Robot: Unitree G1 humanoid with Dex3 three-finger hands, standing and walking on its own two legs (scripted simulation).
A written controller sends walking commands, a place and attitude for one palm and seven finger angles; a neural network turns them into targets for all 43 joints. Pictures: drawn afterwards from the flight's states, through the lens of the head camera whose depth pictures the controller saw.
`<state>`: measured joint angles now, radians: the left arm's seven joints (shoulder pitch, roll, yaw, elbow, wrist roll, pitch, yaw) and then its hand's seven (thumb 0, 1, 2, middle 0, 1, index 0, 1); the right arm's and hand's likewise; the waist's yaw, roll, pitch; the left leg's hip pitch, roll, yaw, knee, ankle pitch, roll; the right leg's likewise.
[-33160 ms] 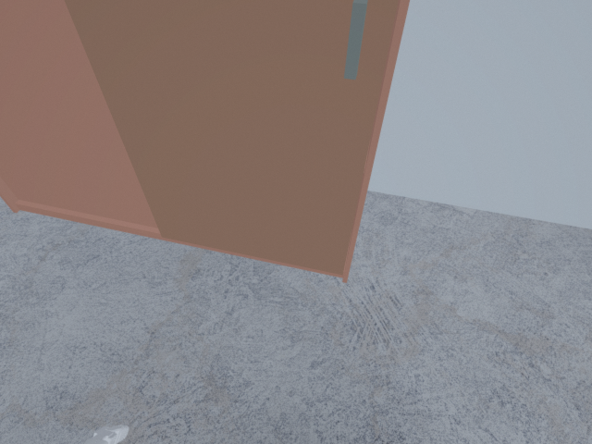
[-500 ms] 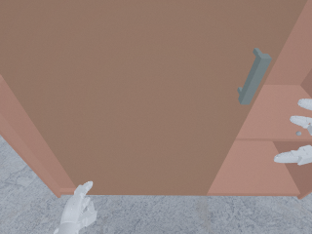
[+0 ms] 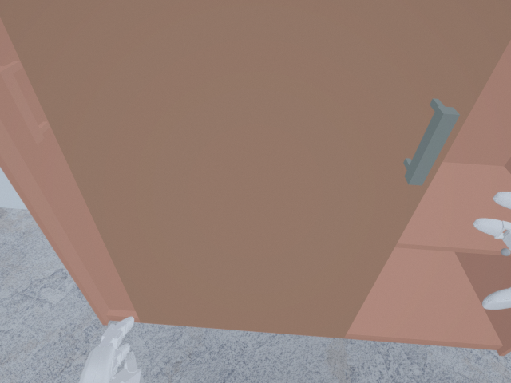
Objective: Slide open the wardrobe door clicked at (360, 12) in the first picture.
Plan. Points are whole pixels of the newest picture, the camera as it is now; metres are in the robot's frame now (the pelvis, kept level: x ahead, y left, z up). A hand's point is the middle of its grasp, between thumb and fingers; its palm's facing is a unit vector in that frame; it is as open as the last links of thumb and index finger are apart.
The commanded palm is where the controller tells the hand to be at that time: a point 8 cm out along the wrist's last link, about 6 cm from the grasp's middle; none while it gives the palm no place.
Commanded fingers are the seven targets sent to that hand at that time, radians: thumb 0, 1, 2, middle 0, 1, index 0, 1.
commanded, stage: draw the hand back to the body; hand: right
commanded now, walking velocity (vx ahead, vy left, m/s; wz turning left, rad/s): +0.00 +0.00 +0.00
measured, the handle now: (424, 142) +0.48 -0.29 +0.19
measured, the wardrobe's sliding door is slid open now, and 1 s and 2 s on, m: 0.62 0.62 0.62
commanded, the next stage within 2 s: step back with the hand held close in 1.16 s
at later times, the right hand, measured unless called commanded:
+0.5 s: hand (501, 267) +0.23 -0.29 +0.16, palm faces +0.51 +0.80 -0.33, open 11.7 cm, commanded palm +0.18 -0.32 +0.18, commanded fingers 0.00 -0.43 -0.67 0.22 0.58 0.22 0.58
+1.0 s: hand (482, 276) +0.21 -0.26 +0.17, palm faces +0.45 +0.81 -0.37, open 7.6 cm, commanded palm +0.17 -0.29 +0.18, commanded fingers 0.00 -0.90 -0.90 0.20 0.30 0.20 0.30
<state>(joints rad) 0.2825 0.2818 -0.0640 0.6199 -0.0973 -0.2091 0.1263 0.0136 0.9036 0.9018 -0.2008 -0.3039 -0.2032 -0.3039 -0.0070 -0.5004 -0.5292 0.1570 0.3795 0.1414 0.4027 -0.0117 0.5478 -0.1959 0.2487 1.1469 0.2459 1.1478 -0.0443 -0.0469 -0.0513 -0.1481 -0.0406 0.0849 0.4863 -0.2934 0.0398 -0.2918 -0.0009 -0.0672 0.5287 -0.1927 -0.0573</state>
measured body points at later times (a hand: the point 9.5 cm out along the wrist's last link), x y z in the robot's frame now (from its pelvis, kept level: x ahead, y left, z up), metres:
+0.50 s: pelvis +0.02 -0.01 +0.01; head +0.00 +0.01 +0.46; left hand +0.21 +0.21 -0.08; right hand +0.20 -0.33 +0.18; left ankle -0.01 +0.09 -0.73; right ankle +0.06 -0.08 -0.73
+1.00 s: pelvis +0.03 +0.00 +0.01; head +0.00 +0.02 +0.46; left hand +0.23 +0.22 -0.07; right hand +0.18 -0.30 +0.19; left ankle -0.01 +0.09 -0.73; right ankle +0.06 -0.08 -0.73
